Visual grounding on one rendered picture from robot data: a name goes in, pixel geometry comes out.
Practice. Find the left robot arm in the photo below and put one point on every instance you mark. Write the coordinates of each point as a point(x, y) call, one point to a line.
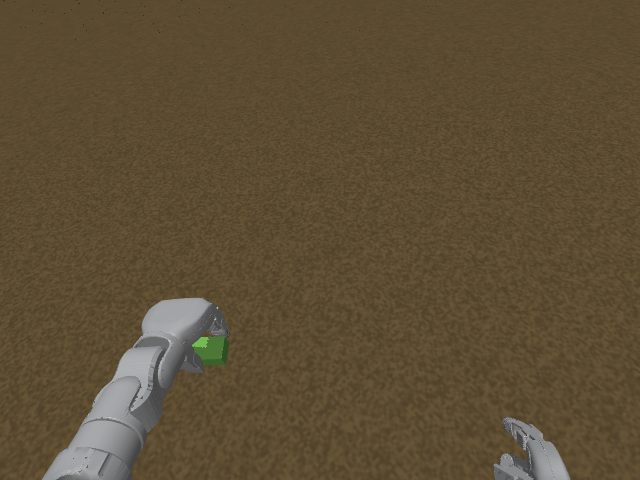
point(114, 432)

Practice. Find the right robot hand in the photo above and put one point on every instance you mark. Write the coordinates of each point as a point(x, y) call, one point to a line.
point(543, 460)

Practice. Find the left robot hand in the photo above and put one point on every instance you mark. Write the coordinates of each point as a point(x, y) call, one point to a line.
point(187, 319)

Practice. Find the small box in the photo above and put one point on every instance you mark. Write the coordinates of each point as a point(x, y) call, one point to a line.
point(212, 350)

